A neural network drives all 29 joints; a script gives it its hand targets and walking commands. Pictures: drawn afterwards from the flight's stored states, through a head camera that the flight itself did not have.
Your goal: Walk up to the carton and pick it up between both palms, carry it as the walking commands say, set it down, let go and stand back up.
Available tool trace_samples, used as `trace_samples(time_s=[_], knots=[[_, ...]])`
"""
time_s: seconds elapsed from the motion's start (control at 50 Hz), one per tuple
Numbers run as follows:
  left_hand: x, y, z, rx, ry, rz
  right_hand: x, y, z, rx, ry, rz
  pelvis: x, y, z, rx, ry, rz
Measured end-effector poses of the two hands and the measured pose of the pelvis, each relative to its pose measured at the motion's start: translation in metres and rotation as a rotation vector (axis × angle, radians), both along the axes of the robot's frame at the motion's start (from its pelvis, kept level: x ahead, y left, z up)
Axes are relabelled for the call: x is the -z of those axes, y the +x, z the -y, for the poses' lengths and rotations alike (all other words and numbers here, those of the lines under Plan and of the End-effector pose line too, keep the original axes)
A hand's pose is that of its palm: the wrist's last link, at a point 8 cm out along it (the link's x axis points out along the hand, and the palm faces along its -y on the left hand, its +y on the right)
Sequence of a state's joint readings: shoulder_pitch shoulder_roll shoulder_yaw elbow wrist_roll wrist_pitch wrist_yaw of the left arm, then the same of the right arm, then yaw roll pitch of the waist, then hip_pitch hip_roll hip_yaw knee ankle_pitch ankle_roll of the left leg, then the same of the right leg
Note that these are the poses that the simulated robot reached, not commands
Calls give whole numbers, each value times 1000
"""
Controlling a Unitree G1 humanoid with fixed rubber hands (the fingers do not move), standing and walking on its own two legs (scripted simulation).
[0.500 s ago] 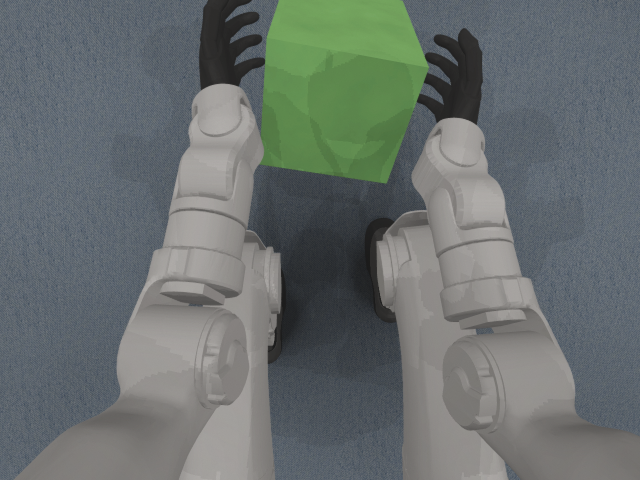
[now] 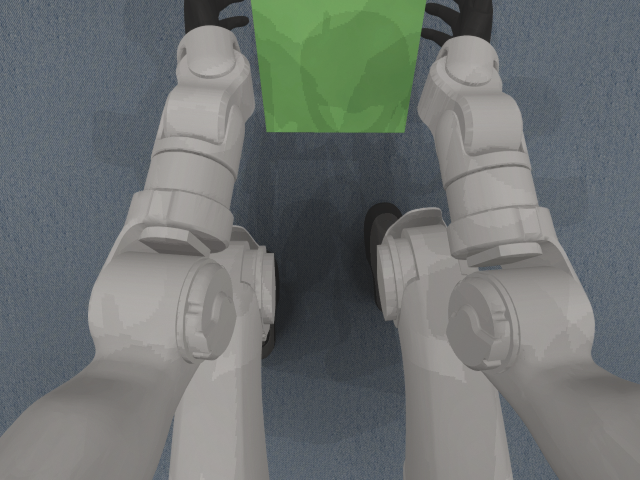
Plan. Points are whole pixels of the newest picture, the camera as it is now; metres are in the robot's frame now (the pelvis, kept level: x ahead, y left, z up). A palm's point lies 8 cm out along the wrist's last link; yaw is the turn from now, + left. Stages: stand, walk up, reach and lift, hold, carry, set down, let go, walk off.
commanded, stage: set down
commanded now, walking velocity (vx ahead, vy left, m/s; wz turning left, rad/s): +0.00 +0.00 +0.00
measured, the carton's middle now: (335, 31) +0.56 -0.05 -0.28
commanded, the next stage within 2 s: none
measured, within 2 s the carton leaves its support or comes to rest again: neither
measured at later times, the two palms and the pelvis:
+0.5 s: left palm (242, 12) +0.56 +0.05 -0.20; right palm (493, 20) +0.53 -0.20 -0.19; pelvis +0.01 +0.00 -0.05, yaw +0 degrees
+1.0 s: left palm out of the picture +0.58 +0.05 -0.21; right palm (491, 1) +0.55 -0.21 -0.20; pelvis +0.03 +0.00 -0.06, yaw +1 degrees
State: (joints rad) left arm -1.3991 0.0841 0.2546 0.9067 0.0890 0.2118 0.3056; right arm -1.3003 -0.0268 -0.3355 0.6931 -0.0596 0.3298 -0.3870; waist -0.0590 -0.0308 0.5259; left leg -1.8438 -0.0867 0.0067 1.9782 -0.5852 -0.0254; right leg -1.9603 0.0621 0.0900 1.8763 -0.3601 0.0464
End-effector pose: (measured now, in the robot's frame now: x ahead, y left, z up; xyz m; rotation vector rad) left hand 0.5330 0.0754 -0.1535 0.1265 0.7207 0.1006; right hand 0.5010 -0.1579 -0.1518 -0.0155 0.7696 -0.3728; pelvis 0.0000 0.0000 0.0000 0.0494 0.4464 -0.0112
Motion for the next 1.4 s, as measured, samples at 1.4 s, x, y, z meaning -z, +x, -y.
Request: trace_samples(time_s=[1.4], knots=[[55, 55, 23, 225, -158, 52, 51, 54, 49, -80, 64, 56, 58, 35, 2, -13, 4, -221]])
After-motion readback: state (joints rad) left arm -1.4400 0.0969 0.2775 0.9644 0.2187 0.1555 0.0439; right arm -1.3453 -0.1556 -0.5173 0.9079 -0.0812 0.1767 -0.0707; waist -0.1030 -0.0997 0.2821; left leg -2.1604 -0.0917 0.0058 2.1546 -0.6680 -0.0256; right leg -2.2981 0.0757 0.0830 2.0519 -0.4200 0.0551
